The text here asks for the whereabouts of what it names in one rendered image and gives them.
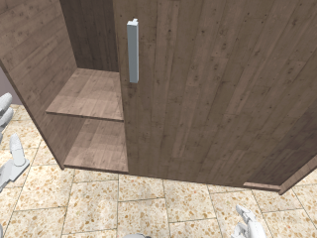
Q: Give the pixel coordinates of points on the right robot hand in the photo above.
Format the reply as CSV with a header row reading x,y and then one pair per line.
x,y
253,229

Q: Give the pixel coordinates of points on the left robot hand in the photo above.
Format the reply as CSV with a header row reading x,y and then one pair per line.
x,y
12,169

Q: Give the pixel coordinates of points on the handle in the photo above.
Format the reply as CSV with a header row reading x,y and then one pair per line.
x,y
133,50

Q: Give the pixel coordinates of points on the wardrobe door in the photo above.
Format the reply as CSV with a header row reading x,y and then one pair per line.
x,y
294,151
221,82

